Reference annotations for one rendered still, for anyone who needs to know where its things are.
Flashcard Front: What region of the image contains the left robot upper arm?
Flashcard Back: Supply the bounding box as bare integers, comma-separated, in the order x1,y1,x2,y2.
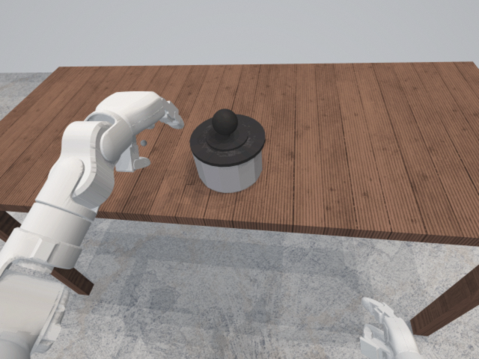
0,269,70,359

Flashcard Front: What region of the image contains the knob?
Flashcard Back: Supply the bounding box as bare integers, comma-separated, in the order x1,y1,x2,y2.
212,108,238,135

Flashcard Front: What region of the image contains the lid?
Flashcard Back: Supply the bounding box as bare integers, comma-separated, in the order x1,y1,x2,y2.
189,114,265,167

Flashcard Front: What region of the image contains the robot left forearm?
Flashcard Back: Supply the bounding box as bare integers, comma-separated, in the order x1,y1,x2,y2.
0,110,132,277

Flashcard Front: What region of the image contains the left robot hand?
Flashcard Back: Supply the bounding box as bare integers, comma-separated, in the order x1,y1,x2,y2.
95,91,184,172

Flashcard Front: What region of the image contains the table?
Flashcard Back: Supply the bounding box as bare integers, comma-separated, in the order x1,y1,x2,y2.
0,61,479,336

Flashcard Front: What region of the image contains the right robot hand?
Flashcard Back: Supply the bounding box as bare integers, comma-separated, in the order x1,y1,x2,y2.
360,297,421,359

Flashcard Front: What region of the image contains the pot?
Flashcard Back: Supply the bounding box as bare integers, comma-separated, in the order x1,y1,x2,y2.
192,151,262,193

